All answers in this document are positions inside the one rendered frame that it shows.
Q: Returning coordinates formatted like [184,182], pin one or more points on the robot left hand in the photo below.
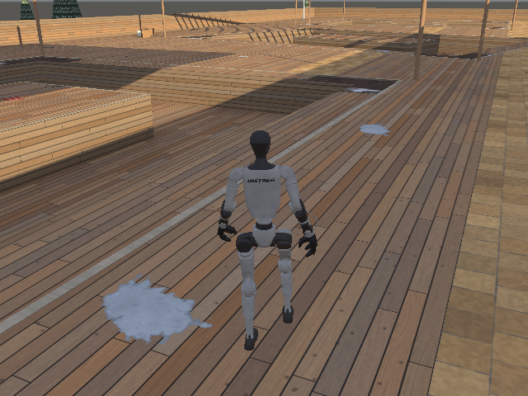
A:
[228,229]

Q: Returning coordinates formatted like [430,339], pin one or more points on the robot right hand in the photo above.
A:
[312,244]

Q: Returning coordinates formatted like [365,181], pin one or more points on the robot right forearm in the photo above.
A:
[304,221]

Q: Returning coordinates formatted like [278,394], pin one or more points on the robot right upper arm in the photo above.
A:
[291,186]

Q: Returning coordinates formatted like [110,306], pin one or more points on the robot torso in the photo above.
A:
[262,190]

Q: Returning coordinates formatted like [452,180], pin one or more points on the robot left upper arm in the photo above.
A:
[232,188]

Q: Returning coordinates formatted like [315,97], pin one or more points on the right robot foot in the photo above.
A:
[287,317]

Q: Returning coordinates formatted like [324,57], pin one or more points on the robot left forearm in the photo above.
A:
[224,217]

